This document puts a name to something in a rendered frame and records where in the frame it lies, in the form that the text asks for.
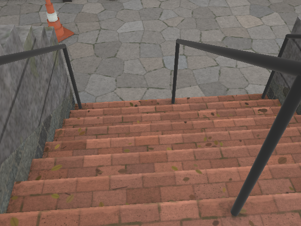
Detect stairs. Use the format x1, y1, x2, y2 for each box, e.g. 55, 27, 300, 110
0, 93, 301, 226

